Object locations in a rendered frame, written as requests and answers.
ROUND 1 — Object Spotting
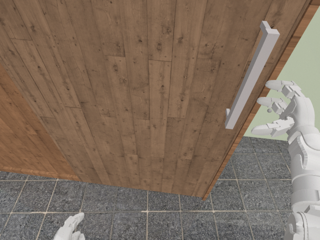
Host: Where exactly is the robot right forearm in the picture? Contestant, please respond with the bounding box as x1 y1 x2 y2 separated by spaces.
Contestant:
287 125 320 217

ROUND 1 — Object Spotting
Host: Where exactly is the robot right upper arm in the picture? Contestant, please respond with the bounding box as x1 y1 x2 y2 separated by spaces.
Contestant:
283 212 320 240

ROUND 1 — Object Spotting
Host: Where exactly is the robot left hand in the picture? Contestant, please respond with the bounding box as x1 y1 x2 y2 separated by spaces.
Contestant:
53 212 85 240

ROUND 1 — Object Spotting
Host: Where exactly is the handle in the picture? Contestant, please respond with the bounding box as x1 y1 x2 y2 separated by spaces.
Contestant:
224 21 280 129

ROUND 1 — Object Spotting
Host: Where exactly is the robot right hand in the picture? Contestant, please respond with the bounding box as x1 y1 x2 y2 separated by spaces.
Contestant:
251 80 315 138

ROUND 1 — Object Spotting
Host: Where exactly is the wardrobe door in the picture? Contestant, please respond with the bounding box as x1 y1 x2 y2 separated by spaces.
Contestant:
0 0 311 198
0 63 76 176

